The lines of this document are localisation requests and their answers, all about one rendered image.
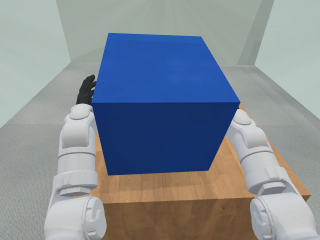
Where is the right robot forearm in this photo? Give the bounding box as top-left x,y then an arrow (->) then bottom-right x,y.
225,109 -> 317,232

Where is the carton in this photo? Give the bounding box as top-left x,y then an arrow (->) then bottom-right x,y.
91,33 -> 241,176

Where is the pedestal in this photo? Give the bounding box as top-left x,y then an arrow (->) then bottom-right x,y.
73,103 -> 311,240

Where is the robot right upper arm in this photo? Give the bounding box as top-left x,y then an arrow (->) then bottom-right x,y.
250,192 -> 320,240

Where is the robot left upper arm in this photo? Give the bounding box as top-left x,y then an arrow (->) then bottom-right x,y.
45,195 -> 107,240

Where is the robot left hand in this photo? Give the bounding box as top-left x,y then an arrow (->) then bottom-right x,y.
76,74 -> 97,106

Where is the left robot forearm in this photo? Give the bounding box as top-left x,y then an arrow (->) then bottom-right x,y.
44,103 -> 98,240

